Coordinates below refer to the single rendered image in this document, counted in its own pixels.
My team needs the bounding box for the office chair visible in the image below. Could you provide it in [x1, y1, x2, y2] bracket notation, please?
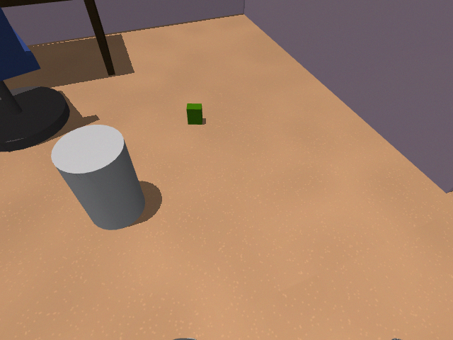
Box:
[0, 7, 70, 152]

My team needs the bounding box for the desk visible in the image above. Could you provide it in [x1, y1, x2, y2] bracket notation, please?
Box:
[0, 0, 115, 76]

